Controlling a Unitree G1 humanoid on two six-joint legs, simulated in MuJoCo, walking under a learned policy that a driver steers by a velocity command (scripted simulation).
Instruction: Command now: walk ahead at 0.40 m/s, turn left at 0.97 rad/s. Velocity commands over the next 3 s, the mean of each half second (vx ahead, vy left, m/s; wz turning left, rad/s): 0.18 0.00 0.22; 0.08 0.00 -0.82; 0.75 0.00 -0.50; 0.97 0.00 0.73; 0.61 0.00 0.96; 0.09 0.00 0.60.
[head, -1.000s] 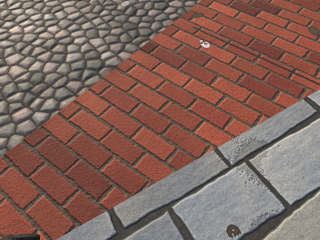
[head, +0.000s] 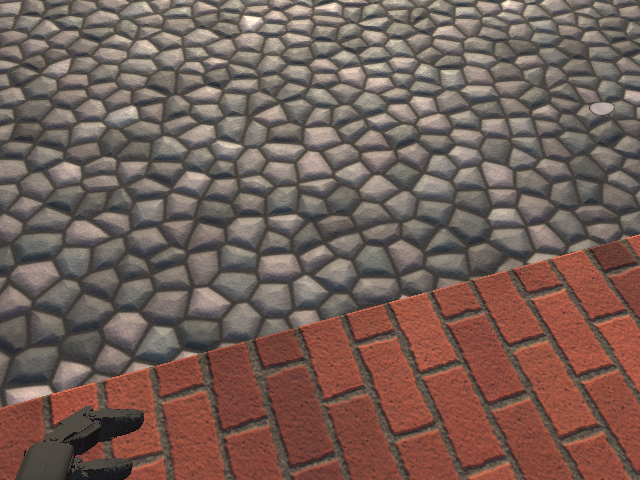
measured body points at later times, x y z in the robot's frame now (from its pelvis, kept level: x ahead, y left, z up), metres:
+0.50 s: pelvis +0.20 -0.03 +0.00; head +0.25 -0.02 +0.44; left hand +0.28 +0.25 -0.12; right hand +0.41 -0.27 -0.10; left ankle +0.22 +0.11 -0.72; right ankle +0.33 -0.10 -0.74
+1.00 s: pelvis +0.24 -0.02 +0.00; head +0.27 -0.04 +0.45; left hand +0.52 +0.14 -0.08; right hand +0.25 -0.34 -0.10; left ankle +0.25 +0.10 -0.74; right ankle +0.20 -0.15 -0.70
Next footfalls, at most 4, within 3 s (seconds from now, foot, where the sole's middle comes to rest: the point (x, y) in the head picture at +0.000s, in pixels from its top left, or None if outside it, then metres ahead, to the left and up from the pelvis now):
0.18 right None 0.37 -0.09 -0.77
0.56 left None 0.28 0.10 -0.77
1.10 right None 0.22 -0.17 -0.77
1.54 left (467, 340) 0.72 -0.36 -0.77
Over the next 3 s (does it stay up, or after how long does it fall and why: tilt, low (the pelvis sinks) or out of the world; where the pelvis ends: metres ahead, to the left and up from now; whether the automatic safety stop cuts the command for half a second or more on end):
stays up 1.35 -0.62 -0.14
